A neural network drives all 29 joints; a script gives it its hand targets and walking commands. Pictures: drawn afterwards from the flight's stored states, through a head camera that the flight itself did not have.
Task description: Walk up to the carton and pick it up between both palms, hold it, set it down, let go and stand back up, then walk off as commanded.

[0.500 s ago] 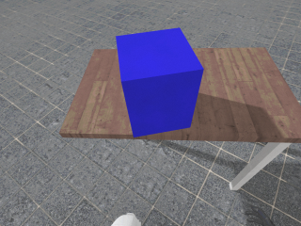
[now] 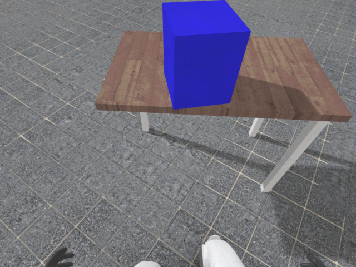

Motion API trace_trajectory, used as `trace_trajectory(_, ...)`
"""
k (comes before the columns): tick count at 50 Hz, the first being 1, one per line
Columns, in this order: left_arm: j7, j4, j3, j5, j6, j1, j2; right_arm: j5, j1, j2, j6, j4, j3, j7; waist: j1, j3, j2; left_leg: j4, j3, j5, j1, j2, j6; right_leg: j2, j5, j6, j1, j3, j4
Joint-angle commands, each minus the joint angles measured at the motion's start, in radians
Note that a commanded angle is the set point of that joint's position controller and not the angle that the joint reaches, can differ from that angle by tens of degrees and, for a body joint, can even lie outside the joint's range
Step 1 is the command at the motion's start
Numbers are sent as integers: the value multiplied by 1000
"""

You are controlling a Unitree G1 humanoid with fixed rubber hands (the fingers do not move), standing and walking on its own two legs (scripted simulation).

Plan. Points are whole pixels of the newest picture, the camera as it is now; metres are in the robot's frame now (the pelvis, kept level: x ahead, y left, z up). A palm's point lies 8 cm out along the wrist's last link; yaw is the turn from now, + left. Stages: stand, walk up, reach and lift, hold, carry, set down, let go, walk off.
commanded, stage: walk off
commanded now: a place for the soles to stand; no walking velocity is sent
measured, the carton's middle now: (198, 56) +0.72 -0.03 +0.09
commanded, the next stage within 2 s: stand in 1.54 s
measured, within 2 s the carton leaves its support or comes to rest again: neither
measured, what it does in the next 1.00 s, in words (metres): steps on the spot: right foot, then left foot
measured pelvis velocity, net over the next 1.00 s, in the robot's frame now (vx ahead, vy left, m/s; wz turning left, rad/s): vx -0.06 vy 0.02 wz -0.05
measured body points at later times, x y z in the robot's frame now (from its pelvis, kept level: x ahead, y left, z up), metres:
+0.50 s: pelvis -0.12 +0.01 +0.03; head -0.12 +0.00 +0.48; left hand -0.11 +0.32 -0.08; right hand -0.04 -0.31 -0.08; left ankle -0.04 +0.12 -0.65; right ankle -0.17 -0.09 -0.70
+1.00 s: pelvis -0.06 +0.02 +0.02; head -0.05 +0.04 +0.46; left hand +0.02 +0.31 -0.11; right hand +0.01 -0.31 -0.07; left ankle -0.04 +0.16 -0.70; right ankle -0.01 -0.13 -0.69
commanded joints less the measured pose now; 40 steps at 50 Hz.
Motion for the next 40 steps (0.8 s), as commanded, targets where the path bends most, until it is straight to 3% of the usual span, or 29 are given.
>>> trace_trajectory(1, 19, -173, 139, 48, 12, 45, 237, -23, -90, -259, -57, -175, -59, -14, -62, 51, 117, -690, -591, -277, -411, 332, 161, 148, -199, 58, 51, 221, 549)
trace_trajectory(2, 9, -131, 148, 47, 9, 112, 253, -24, -163, -232, -63, -173, -56, -23, -19, 41, 67, -631, -438, -178, -348, 269, 142, 161, -121, 55, 55, 207, 617)
trace_trajectory(3, 5, -87, 148, 46, 8, 158, 259, -20, -180, -193, -65, -174, -47, -27, -7, -24, 73, -568, -347, -78, -224, 222, 95, 159, -57, 55, 26, 174, 611)
trace_trajectory(4, 1, -64, 145, 56, 9, 187, 234, -30, -162, -170, -66, -171, -41, -33, -19, -49, 129, -527, -309, 7, -126, 214, 81, 149, -41, 66, 11, 166, 579)
trace_trajectory(6, -6, -51, 142, 57, 7, 207, 222, -33, -121, -139, -72, -176, -31, -36, -50, -114, 167, -517, -299, -102, -73, 225, 114, 134, -57, 84, 51, 140, 521)
trace_trajectory(8, -17, -59, 140, 52, 5, 220, 219, -37, -83, -135, -78, -181, -28, -35, -61, -113, 166, -573, -316, -266, -78, 239, 114, 128, -82, 85, 92, 116, 427)
trace_trajectory(11, -28, -43, 127, 48, -8, 281, 193, -39, -26, -168, -79, -157, -46, -31, -64, -98, 238, -644, -285, -386, -47, 247, 103, 75, -196, 55, 185, 9, 123)
trace_trajectory(13, -34, -36, 123, 49, -23, 290, 185, -39, 51, -210, -70, -138, -58, -28, -87, -80, 275, -622, -269, -353, 8, 254, 122, 52, -263, 16, 254, -47, -78)
trace_trajectory(15, -33, -2, 123, 55, -34, 338, 161, -37, 71, -212, -62, -142, -46, -26, -62, -72, 210, -553, -174, -299, -64, 196, 90, 76, -169, -9, 427, -118, -287)
trace_trajectory(16, -28, 19, 127, 62, -36, 407, 162, -37, 63, -196, -62, -130, -38, -28, -19, -73, 110, -403, -109, -277, -137, 161, 66, 68, -119, -18, 540, -113, -381)
trace_trajectory(17, -27, 15, 134, 68, -43, 446, 203, -25, 47, -171, -68, -159, -31, -30, 18, -49, 0, -150, -40, -234, -290, 78, 16, 1, -212, -50, 593, 75, -444)
trace_trajectory(18, -19, -37, 138, 74, -47, 390, 276, -8, 19, -102, -82, -174, -4, -31, 28, 25, -203, 260, 48, -109, -466, -46, -33, -237, -423, -105, 460, 475, -541)
trace_trajectory(19, -14, -111, 131, 80, -57, 283, 276, -7, 17, -116, -83, -224, -8, -33, -14, 131, -7, 265, -60, -28, -538, 16, -31, -329, -512, -156, 307, 580, -627)
trace_trajectory(20, -7, -134, 133, 73, -82, 246, 284, 10, 15, -142, -80, -209, -44, -25, -33, 164, 2, 292, -117, 28, -442, 24, -39, -339, -551, -160, 170, 577, -683)
trace_trajectory(21, -3, -128, 134, 82, -99, 214, 284, 4, 34, -173, -81, -203, -64, -18, -62, 144, 20, 298, -116, 89, -386, 45, -38, -317, -496, -140, 172, 544, -676)
trace_trajectory(22, -3, -131, 137, 86, -104, 181, 271, 9, 77, -175, -83, -180, -65, -8, -90, 117, 5, 284, -115, 146, -369, 43, -41, -259, -362, -91, 237, 434, -641)
trace_trajectory(23, -5, -125, 136, 87, -104, 165, 269, 6, 126, -191, -87, -149, -71, -2, -103, 37, -46, 277, -69, 179, -326, 35, -48, -224, -283, -97, 307, 351, -606)
trace_trajectory(24, -7, -128, 136, 92, -101, 192, 255, 10, 129, -193, -92, -140, -68, -1, -80, -5, -108, 264, -42, 179, -323, 32, -52, -203, -262, -90, 365, 324, -592)
trace_trajectory(26, -11, -113, 130, 99, -98, 240, 225, -2, 85, -167, -99, -143, -58, -2, -48, -20, -108, 209, -30, 174, -335, 52, -46, -208, -206, -90, 438, 330, -561)
trace_trajectory(28, -11, -113, 128, 96, -98, 256, 236, -6, 55, -159, -109, -150, -47, -4, -27, -25, -150, 79, 24, 146, -338, 86, -38, -219, -102, -113, 503, 306, -507)
trace_trajectory(31, -20, -114, 123, 98, -87, 251, 257, -3, 85, -172, -128, -141, -44, -9, -24, -49, -227, -105, 84, 59, -204, 110, -6, -221, -47, -155, 473, 248, -407)
trace_trajectory(32, -24, -122, 115, 94, -81, 242, 248, -11, 111, -164, -134, -134, -36, -15, -37, -40, -215, -194, 107, 51, -145, 105, 2, -205, 6, -150, 441, 217, -344)
trace_trajectory(33, -31, -130, 108, 92, -73, 191, 250, -13, 186, -163, -143, -99, -37, -24, -81, -76, -192, -309, 144, 141, 19, 80, 11, -165, 66, -132, 362, 137, -227)
trace_trajectory(34, -41, -119, 92, 102, -62, 201, 227, -14, 288, -188, -152, -67, -47, -38, -140, -147, -133, -393, 85, 190, 251, 87, 23, -100, 173, -104, 228, 52, 30)
trace_trajectory(35, -48, -124, 80, 93, -66, 215, 171, -32, 365, -230, -156, -55, -57, -48, -185, -217, 60, -410, -232, 113, 440, 217, 69, -19, 135, -51, 10, 7, 291)
trace_trajectory(36, -47, -140, 80, 86, -64, 228, 118, -36, 416, -315, -160, -51, -74, -55, -148, -208, 184, -475, -559, 179, 427, 395, 136, 76, -213, -25, -116, 38, 336)
trace_trajectory(37, -39, -175, 113, 78, -52, 212, 163, -23, 369, -348, -161, -83, -88, -53, -138, -154, 134, -543, -689, -37, 254, 453, 240, 55, -329, -8, -82, 120, 384)
trace_trajectory(38, -42, -166, 119, 74, -47, 186, 182, -16, 303, -312, -164, -101, -85, -56, -114, -78, 50, -558, -655, -96, 142, 444, 268, 25, -281, -3, -68, 134, 406)
trace_trajectory(40, -56, -112, 110, 77, -48, 234, 193, -26, 169, -226, -162, -126, -58, -62, -60, -75, 43, -484, -422, 145, 92, 363, 222, -40, -149, 17, -7, 116, 331)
